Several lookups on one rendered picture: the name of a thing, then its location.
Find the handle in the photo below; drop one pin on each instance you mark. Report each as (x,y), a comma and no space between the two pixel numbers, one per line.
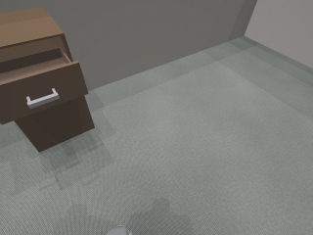
(42,100)

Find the cabinet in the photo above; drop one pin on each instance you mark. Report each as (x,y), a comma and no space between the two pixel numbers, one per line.
(30,31)

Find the drawer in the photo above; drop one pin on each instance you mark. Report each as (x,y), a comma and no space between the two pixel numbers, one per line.
(34,76)

